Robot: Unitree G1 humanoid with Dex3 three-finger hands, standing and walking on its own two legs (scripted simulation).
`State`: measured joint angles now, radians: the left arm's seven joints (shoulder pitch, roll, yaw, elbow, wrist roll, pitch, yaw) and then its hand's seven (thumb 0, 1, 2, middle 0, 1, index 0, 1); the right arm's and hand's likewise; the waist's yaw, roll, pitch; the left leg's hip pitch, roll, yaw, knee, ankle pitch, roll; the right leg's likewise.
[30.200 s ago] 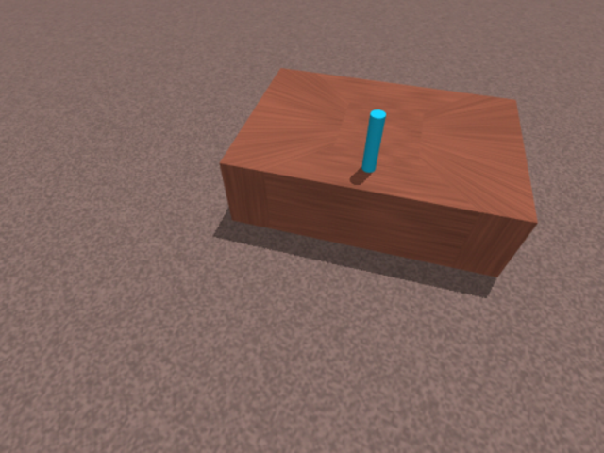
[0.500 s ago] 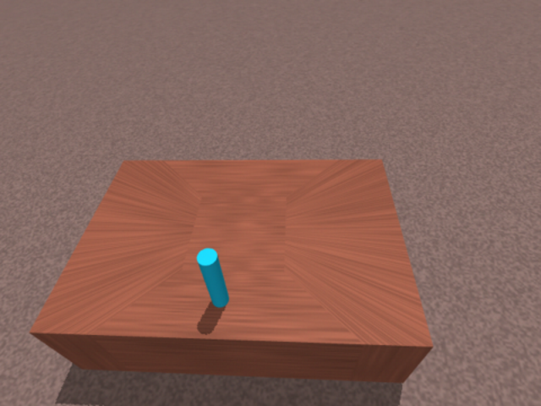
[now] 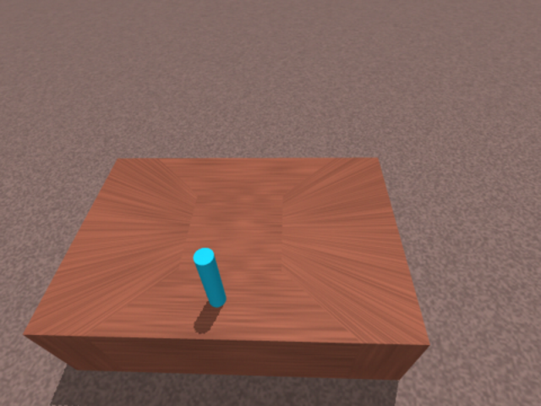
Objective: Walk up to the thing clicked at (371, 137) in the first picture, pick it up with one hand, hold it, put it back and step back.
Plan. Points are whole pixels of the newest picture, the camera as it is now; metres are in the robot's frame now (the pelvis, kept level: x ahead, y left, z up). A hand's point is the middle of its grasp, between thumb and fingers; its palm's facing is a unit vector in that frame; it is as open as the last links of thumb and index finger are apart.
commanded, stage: home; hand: left
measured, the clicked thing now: (211, 279) +0.50 +0.20 -0.33
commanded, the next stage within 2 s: stand in 0.10 s
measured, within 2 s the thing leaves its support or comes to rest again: neither
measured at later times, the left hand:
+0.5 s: hand out of the picture +0.09 +0.25 -0.15, palm faces +0.01 -0.93 -0.36, open 13.1 cm
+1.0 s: hand out of the picture +0.08 +0.25 -0.15, palm faces +0.00 -0.93 -0.36, open 7.4 cm
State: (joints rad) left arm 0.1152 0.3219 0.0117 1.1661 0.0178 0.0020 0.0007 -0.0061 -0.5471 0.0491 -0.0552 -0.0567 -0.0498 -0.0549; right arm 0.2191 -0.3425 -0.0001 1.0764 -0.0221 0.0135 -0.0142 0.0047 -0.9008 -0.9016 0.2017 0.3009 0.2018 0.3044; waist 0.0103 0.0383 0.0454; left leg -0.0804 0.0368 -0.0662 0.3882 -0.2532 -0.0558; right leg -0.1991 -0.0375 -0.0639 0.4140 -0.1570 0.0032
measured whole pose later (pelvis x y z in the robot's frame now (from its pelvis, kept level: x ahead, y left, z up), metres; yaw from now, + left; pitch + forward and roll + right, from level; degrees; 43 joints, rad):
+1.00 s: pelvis +0.01 -0.01 +0.00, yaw +0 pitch -3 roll +0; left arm 0.09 0.33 0.03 1.16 0.01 0.00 -0.01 0.00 0.90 0.90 -0.20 -0.30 -0.20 -0.30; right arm 0.16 -0.35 0.00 1.10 -0.02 0.01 0.00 0.00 -0.90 -0.90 0.20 0.30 0.20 0.30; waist 0.00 0.04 0.06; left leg -0.05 0.05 -0.06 0.34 -0.24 -0.06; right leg -0.19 -0.02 -0.06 0.39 -0.16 -0.01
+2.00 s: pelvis +0.01 +0.00 +0.00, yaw -2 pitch -3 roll +0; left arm 0.10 0.34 0.02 1.15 0.01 -0.01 -0.01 0.00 0.91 0.90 -0.20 -0.30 -0.20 -0.30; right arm 0.15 -0.35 -0.01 1.10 -0.02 0.00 0.00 0.00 -0.90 -0.90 0.20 0.30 0.20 0.30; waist 0.00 0.02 0.06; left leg -0.04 0.04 -0.04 0.33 -0.24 -0.05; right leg -0.18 -0.03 -0.04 0.38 -0.15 0.00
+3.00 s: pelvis -0.04 +0.04 -0.02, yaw -2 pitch +0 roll +0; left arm 0.02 0.40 0.06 0.95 0.03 0.04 0.01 0.00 0.90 0.90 -0.21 -0.30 -0.20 -0.30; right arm 0.12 -0.41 -0.06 0.96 0.00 0.04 0.02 0.00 -0.90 -0.90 0.20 0.30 0.20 0.30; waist -0.02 -0.02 0.17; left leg -0.27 -0.02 -0.02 0.69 -0.38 0.04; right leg -0.43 -0.07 0.00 0.59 -0.17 0.03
